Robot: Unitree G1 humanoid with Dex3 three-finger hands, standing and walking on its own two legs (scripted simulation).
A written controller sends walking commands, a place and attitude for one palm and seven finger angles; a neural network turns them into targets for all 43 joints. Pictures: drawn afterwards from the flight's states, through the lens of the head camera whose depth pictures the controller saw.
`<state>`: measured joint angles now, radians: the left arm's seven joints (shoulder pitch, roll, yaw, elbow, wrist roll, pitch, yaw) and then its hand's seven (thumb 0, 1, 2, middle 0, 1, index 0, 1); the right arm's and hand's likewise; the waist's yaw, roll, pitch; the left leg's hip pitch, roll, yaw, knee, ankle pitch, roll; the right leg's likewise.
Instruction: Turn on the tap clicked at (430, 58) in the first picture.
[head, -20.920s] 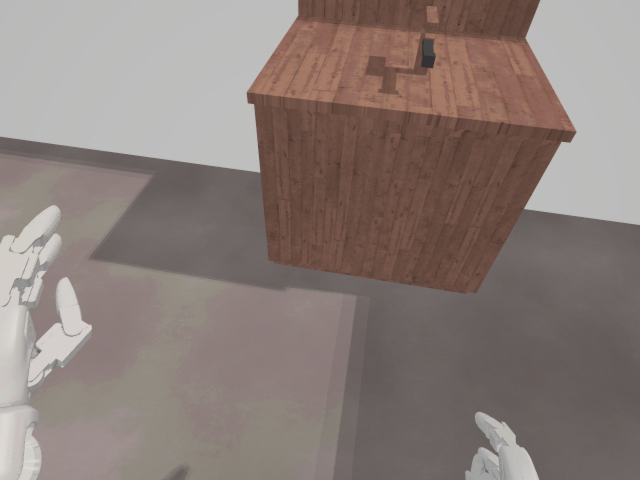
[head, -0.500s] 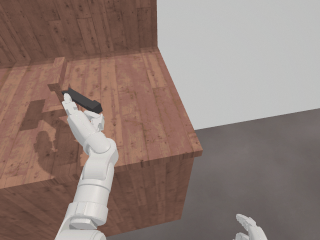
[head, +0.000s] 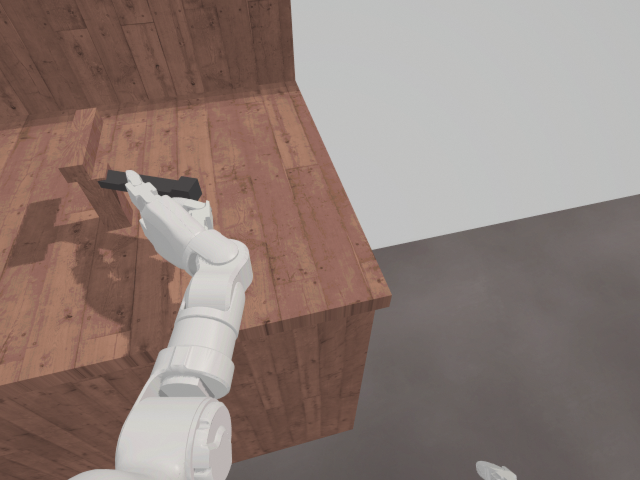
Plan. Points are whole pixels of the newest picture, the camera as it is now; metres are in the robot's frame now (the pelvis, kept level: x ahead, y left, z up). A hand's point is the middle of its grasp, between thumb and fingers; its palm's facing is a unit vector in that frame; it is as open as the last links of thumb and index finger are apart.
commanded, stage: push the lever round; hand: left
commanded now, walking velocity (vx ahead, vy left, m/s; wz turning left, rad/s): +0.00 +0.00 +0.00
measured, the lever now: (187, 191) +0.46 +0.20 +0.12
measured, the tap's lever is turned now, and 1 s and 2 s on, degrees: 62 81 81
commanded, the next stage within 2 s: lift the hand up off the lever in 0.50 s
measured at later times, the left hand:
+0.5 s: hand (214, 194) +0.46 +0.17 +0.12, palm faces +0.78 -0.61 -0.12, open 7.7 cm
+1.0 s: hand (209, 188) +0.46 +0.17 +0.13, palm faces +0.78 -0.62 -0.09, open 7.8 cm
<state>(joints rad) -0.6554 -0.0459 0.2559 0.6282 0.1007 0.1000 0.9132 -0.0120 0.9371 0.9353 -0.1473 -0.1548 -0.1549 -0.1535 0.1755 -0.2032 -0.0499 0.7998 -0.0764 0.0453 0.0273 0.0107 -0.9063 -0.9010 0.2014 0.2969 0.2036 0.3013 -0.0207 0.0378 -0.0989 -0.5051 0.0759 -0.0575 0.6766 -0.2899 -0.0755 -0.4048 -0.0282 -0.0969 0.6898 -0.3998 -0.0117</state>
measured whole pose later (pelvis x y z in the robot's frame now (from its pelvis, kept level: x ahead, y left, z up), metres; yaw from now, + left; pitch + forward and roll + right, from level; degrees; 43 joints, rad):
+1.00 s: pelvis +0.02 +0.00 +0.00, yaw -1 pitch +8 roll -1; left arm -0.71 -0.03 0.31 0.64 0.11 0.12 0.91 0.02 0.90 0.90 -0.15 -0.15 -0.16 -0.15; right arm 0.23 -0.20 -0.06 0.80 -0.09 0.04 0.06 0.01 -0.91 -0.90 0.20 0.30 0.20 0.30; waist -0.04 0.04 -0.12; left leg -0.51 0.08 -0.04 0.67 -0.31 -0.07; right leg -0.41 -0.03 -0.08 0.67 -0.41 0.00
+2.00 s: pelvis +0.01 +0.00 +0.01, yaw +0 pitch +3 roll +0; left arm -0.69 -0.04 0.27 0.52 0.06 0.27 0.87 0.02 0.90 0.90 -0.15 -0.15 -0.15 -0.15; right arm 0.15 -0.20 -0.04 0.81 -0.06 0.03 0.02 0.01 -0.91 -0.90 0.20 0.30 0.20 0.30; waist 0.00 0.04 -0.09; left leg -0.37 0.08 -0.05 0.56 -0.26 -0.07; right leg -0.27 -0.03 -0.09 0.57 -0.37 -0.01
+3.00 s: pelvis +0.02 +0.00 +0.02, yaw +0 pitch +0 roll +0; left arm -0.67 -0.06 0.22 0.39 0.02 0.40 0.83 0.02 0.90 0.90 -0.15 -0.15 -0.15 -0.15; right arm 0.08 -0.20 -0.03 0.81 -0.03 0.04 0.01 0.01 -0.91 -0.90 0.20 0.30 0.20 0.30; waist 0.05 0.04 -0.07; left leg -0.25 0.08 -0.04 0.48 -0.23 -0.08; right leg -0.16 -0.02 -0.09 0.50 -0.34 -0.01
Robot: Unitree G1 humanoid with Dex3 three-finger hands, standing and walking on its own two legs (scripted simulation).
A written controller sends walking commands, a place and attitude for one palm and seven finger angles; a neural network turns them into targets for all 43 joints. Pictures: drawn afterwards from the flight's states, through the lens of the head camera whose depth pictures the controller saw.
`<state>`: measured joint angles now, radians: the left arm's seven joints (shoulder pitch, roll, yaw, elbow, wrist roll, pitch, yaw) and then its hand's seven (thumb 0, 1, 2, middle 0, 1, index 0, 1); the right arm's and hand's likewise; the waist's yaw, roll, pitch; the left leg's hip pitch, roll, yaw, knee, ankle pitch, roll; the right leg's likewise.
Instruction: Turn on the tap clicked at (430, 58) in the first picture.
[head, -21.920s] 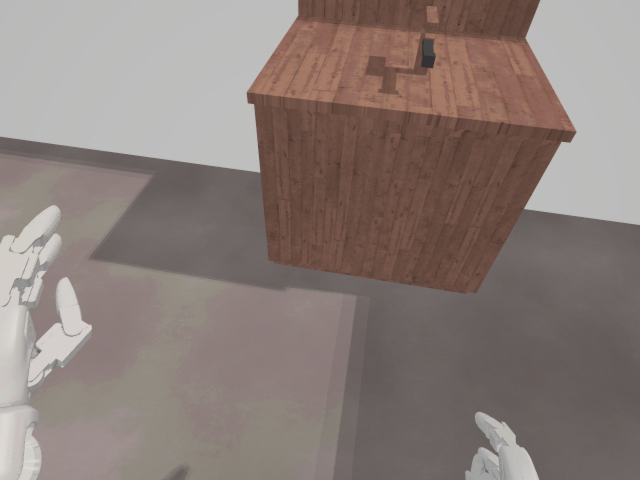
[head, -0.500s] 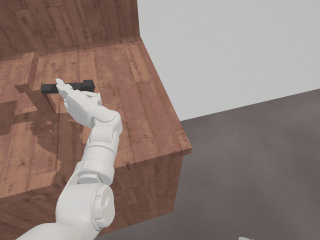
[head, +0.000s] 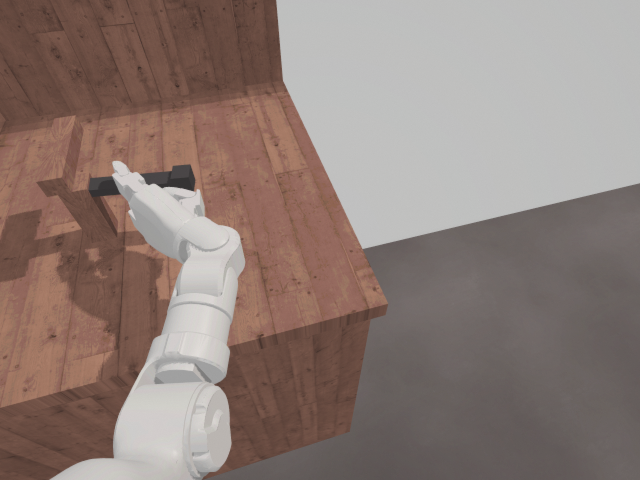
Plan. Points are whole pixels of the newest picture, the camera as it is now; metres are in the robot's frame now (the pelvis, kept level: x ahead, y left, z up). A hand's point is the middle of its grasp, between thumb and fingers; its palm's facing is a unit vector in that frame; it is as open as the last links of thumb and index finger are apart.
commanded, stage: lift the hand up off the lever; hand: left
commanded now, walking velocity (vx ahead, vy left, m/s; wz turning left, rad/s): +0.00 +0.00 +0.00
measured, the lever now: (183, 179) +0.48 +0.20 +0.12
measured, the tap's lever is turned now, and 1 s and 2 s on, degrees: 81 81 81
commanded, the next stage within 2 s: draw the hand back beside the body in 2.00 s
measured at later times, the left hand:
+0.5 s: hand (195, 193) +0.42 +0.16 +0.15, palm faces +0.78 -0.61 -0.09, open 7.8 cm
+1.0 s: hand (181, 187) +0.41 +0.17 +0.17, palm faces +0.78 -0.62 -0.06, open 7.8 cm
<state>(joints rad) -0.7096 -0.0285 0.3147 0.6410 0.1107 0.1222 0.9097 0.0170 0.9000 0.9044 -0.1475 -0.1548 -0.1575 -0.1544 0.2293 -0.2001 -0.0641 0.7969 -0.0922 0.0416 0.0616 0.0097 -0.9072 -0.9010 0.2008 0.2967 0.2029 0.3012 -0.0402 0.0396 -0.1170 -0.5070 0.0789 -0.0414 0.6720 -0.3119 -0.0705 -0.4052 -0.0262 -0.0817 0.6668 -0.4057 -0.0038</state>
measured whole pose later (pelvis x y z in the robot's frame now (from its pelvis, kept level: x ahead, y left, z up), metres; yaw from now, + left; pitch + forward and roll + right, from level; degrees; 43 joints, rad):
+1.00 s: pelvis -0.01 -0.01 +0.01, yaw +1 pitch +3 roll +0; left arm -0.69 -0.04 0.27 0.52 0.06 0.27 0.87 0.02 0.90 0.90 -0.15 -0.15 -0.15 -0.15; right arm 0.15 -0.20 -0.04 0.81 -0.06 0.03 0.02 0.01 -0.91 -0.90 0.20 0.30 0.20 0.30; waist 0.00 0.04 -0.09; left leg -0.37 0.08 -0.05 0.56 -0.26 -0.07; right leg -0.27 -0.03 -0.09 0.57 -0.37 -0.01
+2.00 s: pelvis +0.00 -0.01 +0.02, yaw +1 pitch +0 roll +0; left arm -0.67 -0.06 0.22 0.39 0.02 0.40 0.83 0.02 0.90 0.90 -0.15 -0.15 -0.15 -0.15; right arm 0.08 -0.20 -0.03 0.81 -0.03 0.04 0.01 0.01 -0.91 -0.90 0.20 0.30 0.20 0.30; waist 0.05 0.04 -0.07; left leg -0.25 0.08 -0.04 0.48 -0.23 -0.08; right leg -0.16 -0.02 -0.09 0.50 -0.34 -0.01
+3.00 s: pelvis -0.01 +0.02 +0.02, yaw -2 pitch -5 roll +0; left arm 0.21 0.29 0.18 -0.26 -0.05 -0.10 0.11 0.02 0.89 0.90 -0.19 -0.27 -0.20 -0.26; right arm 0.18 -0.20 0.01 0.64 0.00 -0.05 -0.06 0.01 -0.90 -0.90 0.20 0.30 0.21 0.30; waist 0.05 0.06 0.04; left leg -0.13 0.07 0.02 0.42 -0.21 -0.04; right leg -0.04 -0.03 -0.03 0.39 -0.26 0.02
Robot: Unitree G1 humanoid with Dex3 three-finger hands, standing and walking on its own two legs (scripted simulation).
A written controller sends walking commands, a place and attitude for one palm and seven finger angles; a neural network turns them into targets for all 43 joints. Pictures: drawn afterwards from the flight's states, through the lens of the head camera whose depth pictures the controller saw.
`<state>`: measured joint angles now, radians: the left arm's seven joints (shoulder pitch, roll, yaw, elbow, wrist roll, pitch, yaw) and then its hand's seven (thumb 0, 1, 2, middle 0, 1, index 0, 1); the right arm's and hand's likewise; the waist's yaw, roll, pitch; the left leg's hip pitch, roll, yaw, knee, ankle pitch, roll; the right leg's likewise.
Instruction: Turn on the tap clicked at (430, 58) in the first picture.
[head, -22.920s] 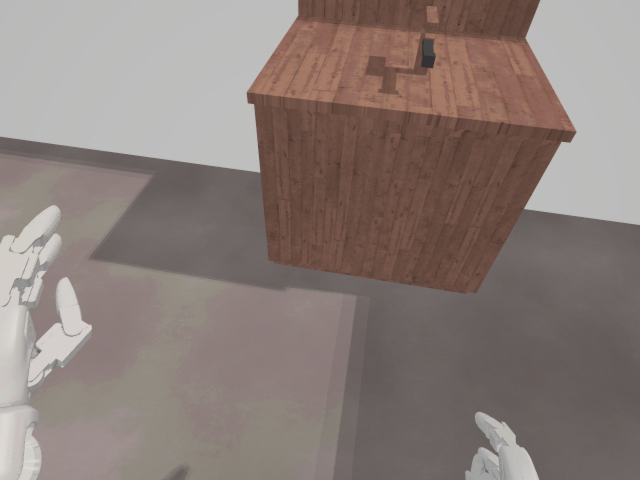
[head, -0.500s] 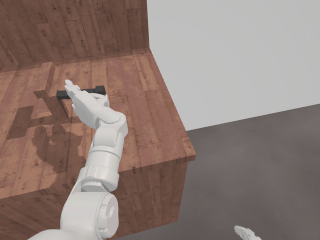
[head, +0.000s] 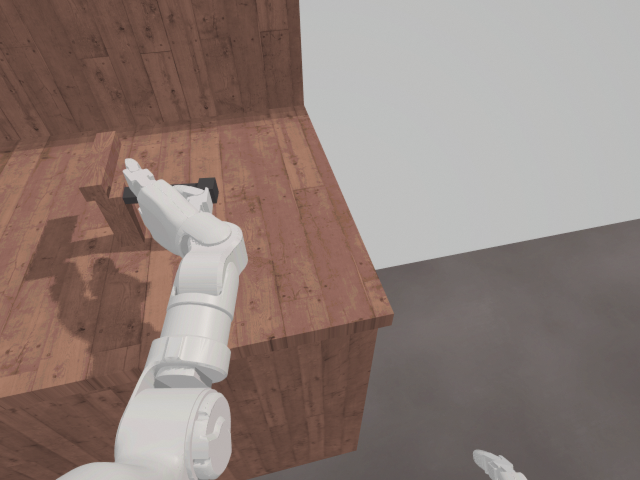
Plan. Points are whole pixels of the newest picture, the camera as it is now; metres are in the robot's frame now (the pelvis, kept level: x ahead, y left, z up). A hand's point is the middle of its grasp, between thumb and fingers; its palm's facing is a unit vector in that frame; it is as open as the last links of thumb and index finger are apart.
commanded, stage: lift the hand up off the lever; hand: left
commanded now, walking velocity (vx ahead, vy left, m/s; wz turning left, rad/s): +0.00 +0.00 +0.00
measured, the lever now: (207, 190) +0.49 +0.20 +0.11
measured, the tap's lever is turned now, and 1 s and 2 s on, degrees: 81 81 81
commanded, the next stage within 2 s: draw the hand back beside the body in 1.00 s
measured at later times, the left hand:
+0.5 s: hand (206, 186) +0.42 +0.17 +0.18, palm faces +0.75 -0.66 -0.05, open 7.8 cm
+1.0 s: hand (204, 181) +0.41 +0.17 +0.19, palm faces +0.75 -0.66 -0.03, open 7.8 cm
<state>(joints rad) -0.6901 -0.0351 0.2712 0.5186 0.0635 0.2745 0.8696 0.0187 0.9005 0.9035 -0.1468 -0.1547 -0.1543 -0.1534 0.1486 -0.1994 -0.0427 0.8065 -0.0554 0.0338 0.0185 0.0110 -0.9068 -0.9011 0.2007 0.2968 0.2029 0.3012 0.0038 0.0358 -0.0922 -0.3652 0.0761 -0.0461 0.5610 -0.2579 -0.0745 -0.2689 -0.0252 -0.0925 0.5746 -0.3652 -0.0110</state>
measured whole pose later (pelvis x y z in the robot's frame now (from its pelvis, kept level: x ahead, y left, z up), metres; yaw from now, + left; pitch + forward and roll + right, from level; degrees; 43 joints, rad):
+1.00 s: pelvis +0.01 +0.00 +0.01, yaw +0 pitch +0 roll +0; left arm -0.67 -0.06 0.22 0.39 0.02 0.40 0.83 0.02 0.90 0.90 -0.15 -0.15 -0.15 -0.15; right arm 0.08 -0.20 -0.03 0.81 -0.03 0.04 0.01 0.01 -0.91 -0.90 0.20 0.30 0.20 0.30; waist 0.05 0.04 -0.07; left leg -0.25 0.08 -0.04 0.48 -0.23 -0.08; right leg -0.16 -0.02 -0.09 0.50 -0.34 -0.01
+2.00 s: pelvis -0.01 +0.02 +0.01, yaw -3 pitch -5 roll +0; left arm 0.21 0.29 0.18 -0.26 -0.05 -0.10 0.11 0.02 0.89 0.90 -0.19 -0.27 -0.20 -0.26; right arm 0.18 -0.20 0.01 0.64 0.00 -0.05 -0.06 0.01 -0.90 -0.90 0.20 0.30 0.21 0.30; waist 0.05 0.06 0.04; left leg -0.13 0.07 0.02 0.42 -0.21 -0.04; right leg -0.04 -0.03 -0.03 0.39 -0.26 0.02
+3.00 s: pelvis -0.02 +0.03 +0.00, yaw -3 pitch +0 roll -1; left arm 0.48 0.35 0.30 -0.46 -0.06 -0.12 0.09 0.02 0.89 0.90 -0.20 -0.31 -0.21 -0.30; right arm 0.16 -0.23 -0.01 0.56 0.01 -0.01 -0.08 0.01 -0.90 -0.90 0.20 0.30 0.20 0.30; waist 0.02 0.06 0.03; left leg -0.32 0.07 0.02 0.54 -0.23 -0.03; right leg -0.23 -0.03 -0.02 0.51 -0.28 0.03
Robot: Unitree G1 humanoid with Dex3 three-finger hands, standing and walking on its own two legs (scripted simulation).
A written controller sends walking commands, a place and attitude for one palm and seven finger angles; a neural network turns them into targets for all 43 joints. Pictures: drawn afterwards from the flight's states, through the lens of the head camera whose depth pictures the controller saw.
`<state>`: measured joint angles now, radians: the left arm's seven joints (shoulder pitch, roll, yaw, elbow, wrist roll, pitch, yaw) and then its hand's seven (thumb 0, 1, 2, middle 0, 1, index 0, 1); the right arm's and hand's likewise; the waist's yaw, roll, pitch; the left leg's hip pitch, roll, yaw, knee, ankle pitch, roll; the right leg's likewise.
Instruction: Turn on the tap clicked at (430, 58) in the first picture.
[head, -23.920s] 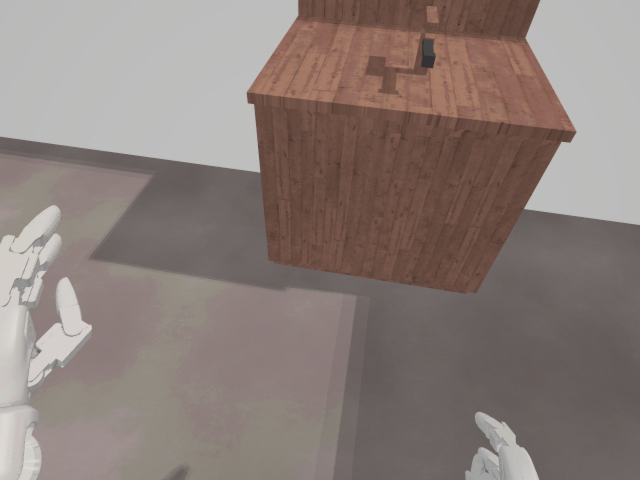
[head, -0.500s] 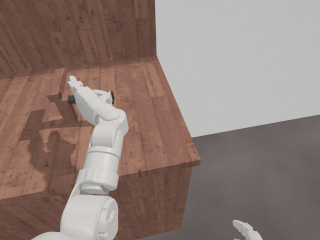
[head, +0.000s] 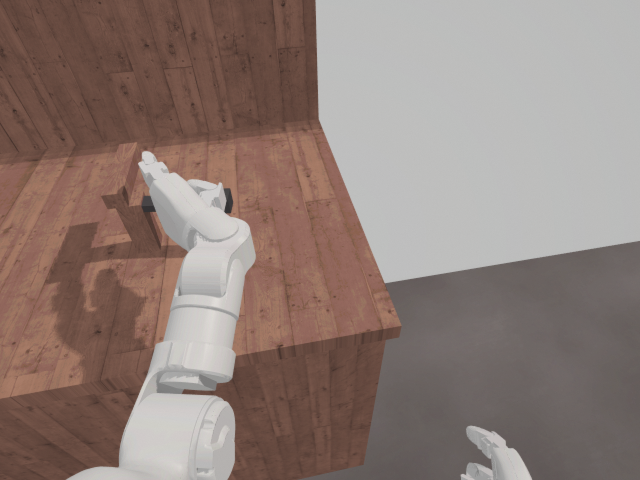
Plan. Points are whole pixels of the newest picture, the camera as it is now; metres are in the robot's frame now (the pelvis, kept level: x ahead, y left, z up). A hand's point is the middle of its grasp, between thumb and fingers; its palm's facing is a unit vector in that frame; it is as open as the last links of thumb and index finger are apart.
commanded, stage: draw the hand back beside the body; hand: left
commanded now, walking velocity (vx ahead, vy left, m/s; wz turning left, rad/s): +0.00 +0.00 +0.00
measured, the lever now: (222, 201) +0.48 +0.21 +0.10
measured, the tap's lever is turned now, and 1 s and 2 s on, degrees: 81 81 81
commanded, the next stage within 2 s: step back with the hand held close in 1.58 s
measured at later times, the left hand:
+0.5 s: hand (184, 258) +0.31 +0.19 +0.16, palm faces +0.29 -0.93 -0.22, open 7.7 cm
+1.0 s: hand (125, 298) +0.24 +0.23 +0.17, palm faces +0.29 -0.92 -0.27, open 7.5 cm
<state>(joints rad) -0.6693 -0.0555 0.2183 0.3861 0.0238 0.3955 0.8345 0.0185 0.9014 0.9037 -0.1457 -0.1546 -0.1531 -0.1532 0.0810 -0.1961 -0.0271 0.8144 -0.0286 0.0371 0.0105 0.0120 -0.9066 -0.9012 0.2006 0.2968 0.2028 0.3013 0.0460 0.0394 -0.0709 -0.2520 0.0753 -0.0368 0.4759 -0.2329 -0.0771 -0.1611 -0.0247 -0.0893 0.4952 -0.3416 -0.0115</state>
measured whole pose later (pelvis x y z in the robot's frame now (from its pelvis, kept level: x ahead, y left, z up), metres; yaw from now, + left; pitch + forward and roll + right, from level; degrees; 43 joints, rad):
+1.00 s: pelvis -0.01 +0.03 +0.01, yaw -3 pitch -5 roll +0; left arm 0.21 0.29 0.18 -0.26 -0.05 -0.10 0.11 0.02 0.89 0.90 -0.19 -0.27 -0.20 -0.26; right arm 0.18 -0.20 0.01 0.64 0.00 -0.05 -0.06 0.01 -0.90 -0.90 0.20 0.30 0.21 0.30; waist 0.05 0.06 0.04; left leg -0.13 0.07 0.02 0.42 -0.21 -0.04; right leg -0.04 -0.03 -0.03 0.39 -0.26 0.02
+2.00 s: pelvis -0.03 +0.04 +0.00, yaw -3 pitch +0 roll -1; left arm 0.48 0.35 0.30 -0.46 -0.06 -0.12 0.09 0.02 0.89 0.90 -0.20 -0.31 -0.21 -0.30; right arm 0.16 -0.23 -0.01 0.56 0.01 -0.01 -0.08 0.01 -0.90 -0.90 0.20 0.30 0.20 0.30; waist 0.02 0.06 0.03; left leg -0.32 0.07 0.02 0.54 -0.23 -0.03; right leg -0.23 -0.03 -0.02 0.51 -0.28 0.03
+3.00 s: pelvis -0.18 +0.04 -0.01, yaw -1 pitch -1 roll -1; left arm 0.44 0.36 0.36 -0.55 -0.06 -0.17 0.17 0.02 0.89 0.90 -0.20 -0.31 -0.21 -0.30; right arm 0.19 -0.15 0.00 0.62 -0.01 -0.13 -0.05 0.01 -0.90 -0.90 0.20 0.30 0.21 0.30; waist 0.02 0.00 0.05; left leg -0.43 0.07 -0.01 0.55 -0.11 -0.03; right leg -0.41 0.05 0.00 0.86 -0.46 0.01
